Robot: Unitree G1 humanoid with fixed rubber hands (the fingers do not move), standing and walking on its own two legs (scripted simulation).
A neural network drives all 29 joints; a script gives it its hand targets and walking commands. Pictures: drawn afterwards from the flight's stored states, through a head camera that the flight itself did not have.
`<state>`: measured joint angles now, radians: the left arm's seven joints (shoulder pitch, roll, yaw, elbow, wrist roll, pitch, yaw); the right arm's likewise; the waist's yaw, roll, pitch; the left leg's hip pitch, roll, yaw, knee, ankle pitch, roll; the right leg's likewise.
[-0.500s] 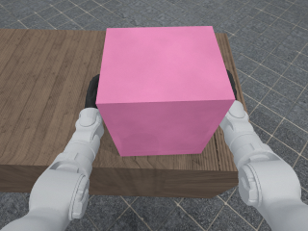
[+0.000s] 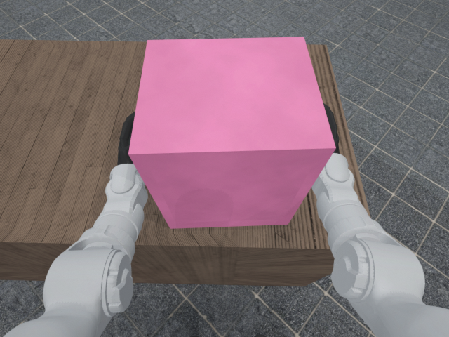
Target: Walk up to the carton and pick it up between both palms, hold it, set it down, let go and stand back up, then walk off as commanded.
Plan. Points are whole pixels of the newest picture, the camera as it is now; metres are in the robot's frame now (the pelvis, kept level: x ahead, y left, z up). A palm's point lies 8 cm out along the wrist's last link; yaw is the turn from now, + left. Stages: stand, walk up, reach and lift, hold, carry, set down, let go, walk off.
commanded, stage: reach and lift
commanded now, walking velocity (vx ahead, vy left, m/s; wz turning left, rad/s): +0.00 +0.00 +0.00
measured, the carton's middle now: (227, 145) +0.47 +0.01 +0.02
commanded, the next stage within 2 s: none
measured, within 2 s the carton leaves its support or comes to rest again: leaves its support in 1.92 s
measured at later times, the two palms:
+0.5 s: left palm (131, 158) +0.43 +0.18 +0.03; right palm (324, 149) +0.45 -0.17 +0.04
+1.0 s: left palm (130, 163) +0.42 +0.18 +0.04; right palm (328, 154) +0.43 -0.17 +0.04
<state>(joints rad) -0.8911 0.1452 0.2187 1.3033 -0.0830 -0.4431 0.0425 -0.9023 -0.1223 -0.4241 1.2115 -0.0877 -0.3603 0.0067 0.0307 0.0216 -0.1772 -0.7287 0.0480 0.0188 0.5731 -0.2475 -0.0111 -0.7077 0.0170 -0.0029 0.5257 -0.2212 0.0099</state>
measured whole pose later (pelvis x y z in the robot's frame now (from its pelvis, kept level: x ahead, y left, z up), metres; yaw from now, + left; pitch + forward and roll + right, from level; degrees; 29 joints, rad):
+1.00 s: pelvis -0.01 +0.00 +0.00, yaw +0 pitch +24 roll -1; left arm -0.86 0.13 0.22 1.34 -0.08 -0.62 0.05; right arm -0.88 -0.13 -0.38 1.31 -0.09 -0.64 -0.03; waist 0.03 0.02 -0.18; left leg -0.73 0.05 0.02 0.53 -0.21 -0.01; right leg -0.71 0.01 -0.01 0.49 -0.19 0.01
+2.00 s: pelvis -0.03 +0.00 +0.00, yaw +0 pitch +21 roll -1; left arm -0.68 0.11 0.05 1.16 -0.19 -0.35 0.12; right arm -0.67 -0.18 -0.04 1.01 0.03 -0.26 -0.12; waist 0.03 0.05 -0.29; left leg -0.73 0.05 0.02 0.55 -0.19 -0.02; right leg -0.70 0.02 -0.01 0.49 -0.15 0.00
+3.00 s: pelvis -0.05 +0.00 +0.02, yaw +1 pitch +5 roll -1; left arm -0.82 0.23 0.09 0.84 -0.14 0.43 0.09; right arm -0.84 -0.14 -0.10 0.84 0.05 0.39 -0.14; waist 0.00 0.02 -0.26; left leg -0.38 0.03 0.01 0.40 -0.13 -0.02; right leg -0.35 0.01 -0.01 0.36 -0.10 0.00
